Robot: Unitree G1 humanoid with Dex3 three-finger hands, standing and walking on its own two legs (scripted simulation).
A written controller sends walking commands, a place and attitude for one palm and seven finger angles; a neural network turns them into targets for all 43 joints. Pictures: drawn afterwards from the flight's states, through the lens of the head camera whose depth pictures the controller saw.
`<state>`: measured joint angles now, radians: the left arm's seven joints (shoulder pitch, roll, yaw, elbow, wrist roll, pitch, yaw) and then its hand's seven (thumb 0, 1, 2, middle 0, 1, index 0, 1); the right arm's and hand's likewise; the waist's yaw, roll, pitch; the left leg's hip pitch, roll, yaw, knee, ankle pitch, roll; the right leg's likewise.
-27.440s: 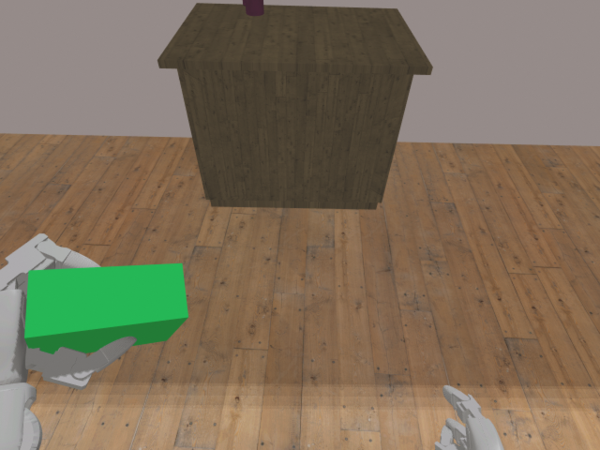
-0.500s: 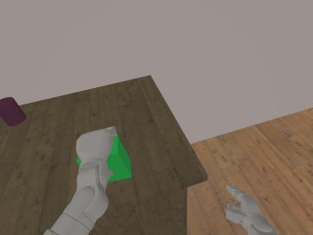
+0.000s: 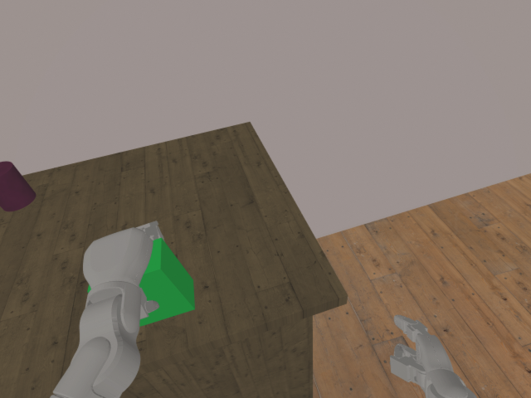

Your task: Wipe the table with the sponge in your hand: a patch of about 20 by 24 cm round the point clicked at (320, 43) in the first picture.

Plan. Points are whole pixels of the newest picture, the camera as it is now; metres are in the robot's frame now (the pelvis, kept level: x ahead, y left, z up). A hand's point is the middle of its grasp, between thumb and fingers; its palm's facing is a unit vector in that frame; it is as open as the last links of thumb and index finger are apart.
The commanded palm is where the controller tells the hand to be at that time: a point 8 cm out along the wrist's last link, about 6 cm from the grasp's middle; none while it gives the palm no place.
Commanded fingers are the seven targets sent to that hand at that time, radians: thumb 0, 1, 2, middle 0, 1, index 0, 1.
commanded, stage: slide back across to the middle lane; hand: left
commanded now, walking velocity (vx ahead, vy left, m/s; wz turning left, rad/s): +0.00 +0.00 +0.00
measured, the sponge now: (153, 291) +0.26 +0.23 +0.04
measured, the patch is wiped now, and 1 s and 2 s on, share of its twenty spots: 0.95 0.95 0.95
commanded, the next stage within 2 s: wipe forward along the middle lane in 0.06 s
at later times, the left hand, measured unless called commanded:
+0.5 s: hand (117, 268) +0.27 +0.27 +0.09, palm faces -0.02 -0.04 -1.00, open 9.9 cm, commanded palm +0.25 +0.27 +0.12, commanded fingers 0.00 0.10 1.30 -1.20 -1.60 -1.20 -1.60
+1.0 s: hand (119, 246) +0.32 +0.29 +0.08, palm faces -0.04 -0.02 -1.00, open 9.8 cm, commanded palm +0.30 +0.29 +0.11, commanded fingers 0.00 0.10 1.30 -1.20 -1.60 -1.20 -1.60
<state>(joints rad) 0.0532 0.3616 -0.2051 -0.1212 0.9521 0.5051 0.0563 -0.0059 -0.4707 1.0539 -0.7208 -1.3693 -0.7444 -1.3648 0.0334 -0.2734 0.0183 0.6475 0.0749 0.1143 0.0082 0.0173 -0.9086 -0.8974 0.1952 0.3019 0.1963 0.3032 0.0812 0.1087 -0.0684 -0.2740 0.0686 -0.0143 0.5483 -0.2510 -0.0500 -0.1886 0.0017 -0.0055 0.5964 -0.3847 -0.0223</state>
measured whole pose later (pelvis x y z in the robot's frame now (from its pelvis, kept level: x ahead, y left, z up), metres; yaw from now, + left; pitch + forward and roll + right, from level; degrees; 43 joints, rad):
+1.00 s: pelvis -0.02 +0.01 +0.00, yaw +2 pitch +2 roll +0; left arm -0.37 0.43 -0.11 0.46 0.98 0.31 0.03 -0.01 -0.50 1.07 -0.75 -1.35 -0.78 -1.34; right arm 0.14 -0.29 -0.01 0.71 0.08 0.10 -0.05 0.02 -0.91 -0.90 0.20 0.30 0.20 0.30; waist 0.05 0.10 -0.08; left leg -0.41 0.06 -0.05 0.58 -0.22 -0.04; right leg -0.30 0.00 -0.04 0.61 -0.35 -0.01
